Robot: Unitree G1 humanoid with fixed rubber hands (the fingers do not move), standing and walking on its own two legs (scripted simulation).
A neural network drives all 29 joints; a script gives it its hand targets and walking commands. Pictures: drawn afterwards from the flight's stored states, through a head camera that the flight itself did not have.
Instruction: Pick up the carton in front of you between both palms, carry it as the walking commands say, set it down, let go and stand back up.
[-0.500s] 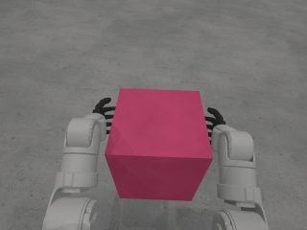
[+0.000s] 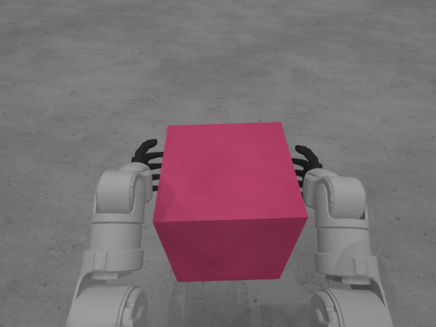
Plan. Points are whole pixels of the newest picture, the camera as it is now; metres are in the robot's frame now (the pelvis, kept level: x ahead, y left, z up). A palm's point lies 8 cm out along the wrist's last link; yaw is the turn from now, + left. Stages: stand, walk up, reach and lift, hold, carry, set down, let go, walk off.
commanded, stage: carry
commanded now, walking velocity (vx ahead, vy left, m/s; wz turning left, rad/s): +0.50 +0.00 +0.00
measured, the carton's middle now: (226, 206) +0.34 +0.00 +0.03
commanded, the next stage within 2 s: none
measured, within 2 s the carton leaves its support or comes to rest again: neither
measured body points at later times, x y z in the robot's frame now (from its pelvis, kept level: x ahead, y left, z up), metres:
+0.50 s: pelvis +0.30 +0.05 +0.01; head +0.31 +0.06 +0.46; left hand +0.62 +0.20 +0.08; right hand +0.60 -0.11 +0.08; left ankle +0.36 +0.13 -0.73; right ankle +0.16 -0.05 -0.64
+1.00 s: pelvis +0.62 -0.01 +0.00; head +0.60 -0.02 +0.45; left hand +0.90 +0.15 +0.08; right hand +0.90 -0.16 +0.07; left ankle +0.46 +0.12 -0.63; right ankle +0.70 -0.09 -0.73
